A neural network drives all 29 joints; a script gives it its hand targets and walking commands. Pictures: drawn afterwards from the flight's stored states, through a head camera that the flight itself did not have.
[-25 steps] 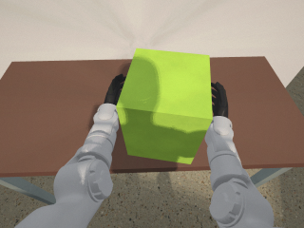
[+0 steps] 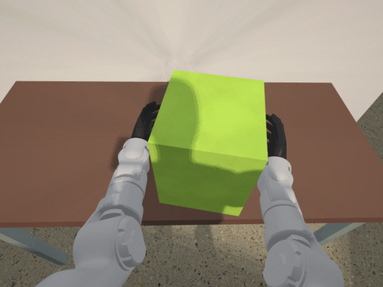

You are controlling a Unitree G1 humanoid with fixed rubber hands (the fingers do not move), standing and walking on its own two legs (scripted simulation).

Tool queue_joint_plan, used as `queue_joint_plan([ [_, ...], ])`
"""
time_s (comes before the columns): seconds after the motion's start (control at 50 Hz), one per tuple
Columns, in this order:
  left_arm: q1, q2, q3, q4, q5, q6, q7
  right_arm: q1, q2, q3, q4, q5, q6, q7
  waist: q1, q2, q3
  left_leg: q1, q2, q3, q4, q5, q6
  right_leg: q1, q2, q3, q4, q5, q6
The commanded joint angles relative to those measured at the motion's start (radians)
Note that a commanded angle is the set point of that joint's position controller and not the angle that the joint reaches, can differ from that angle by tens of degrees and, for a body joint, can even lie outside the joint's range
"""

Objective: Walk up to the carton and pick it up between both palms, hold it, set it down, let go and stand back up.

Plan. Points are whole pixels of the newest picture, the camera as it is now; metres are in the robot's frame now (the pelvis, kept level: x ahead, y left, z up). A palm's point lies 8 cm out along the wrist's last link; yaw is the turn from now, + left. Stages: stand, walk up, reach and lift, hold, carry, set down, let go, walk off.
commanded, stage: reach and lift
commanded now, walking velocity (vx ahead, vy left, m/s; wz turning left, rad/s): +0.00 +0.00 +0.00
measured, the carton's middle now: (207, 146) +0.42 +0.00 +0.03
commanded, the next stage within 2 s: none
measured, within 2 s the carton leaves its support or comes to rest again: leaves its support in 1.52 s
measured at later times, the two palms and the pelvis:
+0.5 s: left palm (142, 136) +0.42 +0.15 +0.06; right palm (275, 152) +0.38 -0.14 +0.06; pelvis +0.00 +0.00 +0.00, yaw +0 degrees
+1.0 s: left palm (141, 137) +0.41 +0.15 +0.07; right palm (275, 152) +0.38 -0.14 +0.07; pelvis +0.00 +0.00 +0.00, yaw +1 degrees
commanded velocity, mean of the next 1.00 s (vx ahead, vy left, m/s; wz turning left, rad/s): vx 0.00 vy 0.00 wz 0.00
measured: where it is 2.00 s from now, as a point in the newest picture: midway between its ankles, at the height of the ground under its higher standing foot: outside the picture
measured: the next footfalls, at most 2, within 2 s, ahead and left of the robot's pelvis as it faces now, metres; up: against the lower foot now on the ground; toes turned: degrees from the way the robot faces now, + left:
none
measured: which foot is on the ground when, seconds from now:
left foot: down 0.00-1.00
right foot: down 0.00-1.00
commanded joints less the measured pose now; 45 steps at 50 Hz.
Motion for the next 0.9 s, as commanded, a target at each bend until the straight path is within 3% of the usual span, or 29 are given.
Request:
queue_joint_plan([
  [0.0, -0.518, -0.445, -0.192, -0.042, 0.023, -0.024, -0.088, -0.551, 0.491, 0.346, 0.011, -0.058, -0.055, 0.162, 0.022, 0.077, -0.595, 0.199, 0.022, 0.035, 0.020, 0.588, -0.106, 0.284, -0.005, -0.044, 0.055, 0.421, 0.028],
  [0.04, -0.522, -0.440, -0.189, -0.040, 0.022, -0.024, -0.093, -0.557, 0.500, 0.354, 0.002, -0.054, -0.055, 0.160, 0.034, 0.078, -0.580, 0.174, 0.021, 0.036, 0.012, 0.567, -0.098, 0.298, -0.009, -0.041, 0.056, 0.416, 0.030],
  [0.16, -0.522, -0.453, -0.201, -0.051, 0.021, -0.022, -0.096, -0.547, 0.506, 0.359, 0.009, -0.051, -0.061, 0.154, 0.018, 0.067, -0.601, 0.185, 0.021, 0.035, 0.008, 0.559, -0.095, 0.295, -0.007, -0.050, 0.053, 0.442, 0.030],
  [0.22, -0.517, -0.445, -0.189, -0.039, 0.025, -0.025, -0.096, -0.556, 0.512, 0.370, 0.000, -0.055, -0.064, 0.152, 0.029, 0.054, -0.583, 0.157, 0.020, 0.036, -0.001, 0.545, -0.087, 0.323, -0.010, -0.044, 0.057, 0.448, 0.032],
  [0.28, -0.531, -0.455, -0.202, -0.050, 0.021, -0.017, -0.100, -0.554, 0.505, 0.353, 0.004, -0.054, -0.061, 0.148, 0.013, 0.072, -0.585, 0.163, 0.020, 0.036, -0.005, 0.530, -0.090, 0.305, -0.010, -0.048, 0.049, 0.439, 0.029],
  [0.3, -0.520, -0.459, -0.198, -0.049, 0.024, -0.017, -0.099, -0.555, 0.507, 0.362, -0.004, -0.051, -0.064, 0.149, 0.027, 0.081, -0.597, 0.169, 0.021, 0.037, 0.000, 0.546, -0.092, 0.301, -0.008, -0.049, 0.051, 0.440, 0.025],
  [0.32, -0.508, -0.462, -0.199, -0.047, 0.030, -0.013, -0.098, -0.540, 0.501, 0.358, 0.010, -0.049, -0.062, 0.149, 0.018, 0.088, -0.586, 0.180, 0.022, 0.034, 0.000, 0.556, -0.094, 0.299, -0.005, -0.050, 0.046, 0.434, 0.022],
  [0.42, -0.517, -0.457, -0.190, -0.044, 0.032, -0.012, -0.095, -0.555, 0.507, 0.373, -0.002, -0.043, -0.062, 0.150, 0.033, 0.063, -0.585, 0.144, 0.021, 0.035, -0.012, 0.524, -0.081, 0.327, -0.007, -0.048, 0.046, 0.432, 0.022],
  [0.56, -0.531, -0.468, -0.211, -0.063, 0.028, -0.014, -0.088, -0.549, 0.504, 0.362, 0.017, -0.044, -0.067, 0.148, 0.022, 0.088, -0.593, 0.173, 0.027, 0.032, -0.008, 0.543, -0.090, 0.291, -0.002, -0.056, 0.042, 0.419, 0.015],
  [0.7, -0.544, -0.472, -0.221, -0.052, 0.014, -0.018, -0.088, -0.559, 0.511, 0.373, 0.018, -0.034, -0.071, 0.142, 0.016, 0.075, -0.605, 0.157, 0.023, 0.036, -0.007, 0.523, -0.081, 0.303, -0.006, -0.052, 0.039, 0.442, 0.011],
  [0.88, -0.614, -0.503, -0.261, -0.061, -0.003, -0.093, -0.072, -0.622, 0.526, 0.394, 0.027, -0.054, -0.159, 0.136, 0.023, 0.086, -0.703, 0.153, 0.033, 0.030, 0.005, 0.588, -0.096, 0.317, -0.005, -0.058, 0.052, 0.511, 0.001],
])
